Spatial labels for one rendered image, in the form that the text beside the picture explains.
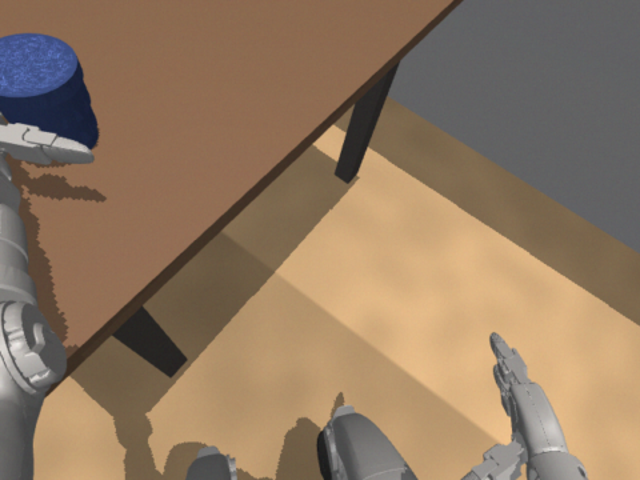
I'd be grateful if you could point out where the table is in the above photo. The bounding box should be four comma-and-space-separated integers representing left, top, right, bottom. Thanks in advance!
0, 0, 463, 398

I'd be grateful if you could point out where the right robot foot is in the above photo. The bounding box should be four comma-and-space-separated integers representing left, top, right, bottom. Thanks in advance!
317, 430, 333, 480

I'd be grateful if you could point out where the left robot hand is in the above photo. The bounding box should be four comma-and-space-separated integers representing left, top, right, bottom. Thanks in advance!
0, 111, 94, 165

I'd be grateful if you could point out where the right robot arm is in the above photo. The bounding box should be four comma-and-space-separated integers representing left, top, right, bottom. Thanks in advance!
526, 451, 589, 480

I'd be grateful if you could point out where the cup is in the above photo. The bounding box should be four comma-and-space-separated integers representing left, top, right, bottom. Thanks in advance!
0, 33, 99, 150

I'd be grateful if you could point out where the right robot hand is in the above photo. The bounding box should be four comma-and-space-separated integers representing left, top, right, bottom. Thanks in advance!
461, 332, 569, 480

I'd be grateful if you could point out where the left robot arm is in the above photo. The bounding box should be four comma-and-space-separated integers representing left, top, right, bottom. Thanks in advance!
0, 155, 67, 480

